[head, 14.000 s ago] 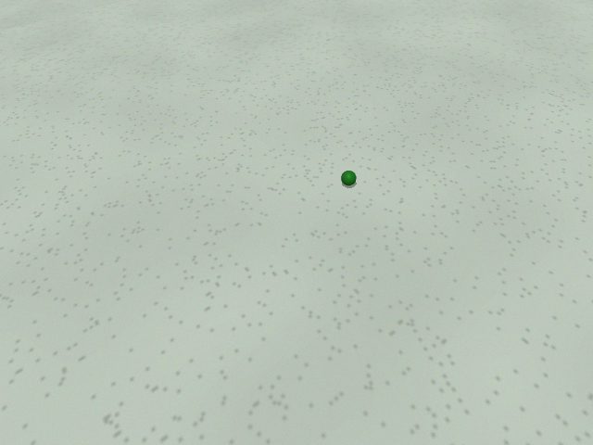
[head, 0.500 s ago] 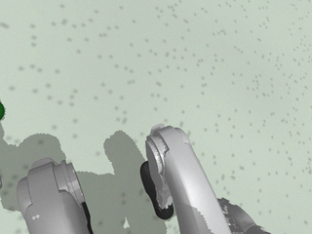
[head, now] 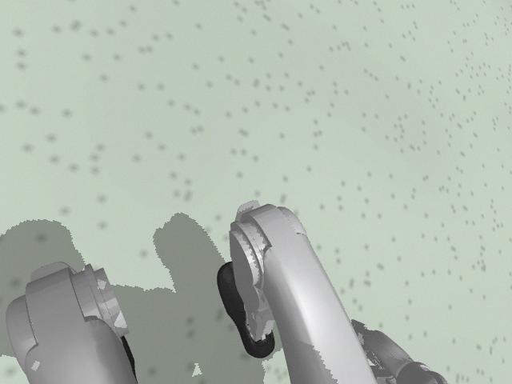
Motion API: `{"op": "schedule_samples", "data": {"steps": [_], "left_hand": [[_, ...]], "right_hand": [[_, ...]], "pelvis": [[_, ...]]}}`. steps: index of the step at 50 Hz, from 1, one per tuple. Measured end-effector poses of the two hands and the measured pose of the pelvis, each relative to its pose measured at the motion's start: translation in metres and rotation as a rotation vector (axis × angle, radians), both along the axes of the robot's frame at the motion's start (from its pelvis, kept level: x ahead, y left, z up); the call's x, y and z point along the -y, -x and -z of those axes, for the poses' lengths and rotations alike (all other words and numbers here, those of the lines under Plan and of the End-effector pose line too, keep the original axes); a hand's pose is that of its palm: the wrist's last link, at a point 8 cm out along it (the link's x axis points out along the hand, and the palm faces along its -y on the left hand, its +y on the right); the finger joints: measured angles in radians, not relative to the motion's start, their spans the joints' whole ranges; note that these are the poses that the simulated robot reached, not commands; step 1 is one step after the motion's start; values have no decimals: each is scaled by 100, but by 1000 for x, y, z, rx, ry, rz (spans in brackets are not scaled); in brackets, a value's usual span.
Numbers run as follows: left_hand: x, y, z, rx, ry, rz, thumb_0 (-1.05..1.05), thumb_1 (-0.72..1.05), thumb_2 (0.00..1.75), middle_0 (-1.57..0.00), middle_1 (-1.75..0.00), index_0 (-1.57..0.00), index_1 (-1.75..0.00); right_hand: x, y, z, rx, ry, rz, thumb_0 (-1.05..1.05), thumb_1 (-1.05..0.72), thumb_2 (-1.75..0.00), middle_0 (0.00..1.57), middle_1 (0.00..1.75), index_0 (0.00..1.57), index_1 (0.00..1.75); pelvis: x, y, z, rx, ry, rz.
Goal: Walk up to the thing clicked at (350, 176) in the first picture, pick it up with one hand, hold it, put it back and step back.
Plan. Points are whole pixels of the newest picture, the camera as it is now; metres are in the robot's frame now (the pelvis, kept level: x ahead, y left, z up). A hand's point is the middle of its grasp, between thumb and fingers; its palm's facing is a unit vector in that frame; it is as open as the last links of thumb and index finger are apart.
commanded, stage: rest palm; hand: left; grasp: from above
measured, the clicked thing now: out of the picture +0.46 +0.34 -0.27
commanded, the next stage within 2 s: close in 0.42 s
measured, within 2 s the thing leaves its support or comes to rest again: neither
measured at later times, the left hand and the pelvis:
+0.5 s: hand out of the picture +0.44 +0.32 -0.24, palm faces -0.44 -0.15 -0.88, open 13.8 cm; pelvis +0.00 +0.00 +0.00, yaw -1 degrees
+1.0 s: hand out of the picture +0.45 +0.33 -0.25, palm faces -0.44 -0.15 -0.88, open 12.1 cm; pelvis +0.00 +0.00 +0.00, yaw -2 degrees
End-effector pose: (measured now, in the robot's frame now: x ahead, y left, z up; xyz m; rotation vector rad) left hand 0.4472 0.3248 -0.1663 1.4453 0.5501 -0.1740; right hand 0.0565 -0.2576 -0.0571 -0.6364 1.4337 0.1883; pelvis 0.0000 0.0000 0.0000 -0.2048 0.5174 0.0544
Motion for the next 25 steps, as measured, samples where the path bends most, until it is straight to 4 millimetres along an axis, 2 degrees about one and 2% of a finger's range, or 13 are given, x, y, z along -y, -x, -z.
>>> {"op": "schedule_samples", "data": {"steps": [9, 25], "left_hand": [[1, -1, 7, 8, -5, -19, 0, -48, 99, -9, -103, -10, -102], [-2, 0, 20, -13, 7, -22, 0, -47, 97, -9, -104, -10, -102]], "right_hand": [[-3, -5, -1, 12, -16, -31, 0, -90, -90, 21, 30, 20, 30], [-10, 4, -7, -18, -24, -37, 0, -90, -90, 21, 30, 20, 30]], "pelvis": [[-2, 1, 1, 10, 8, 3], [-5, 1, 1, 18, 25, 7]]}}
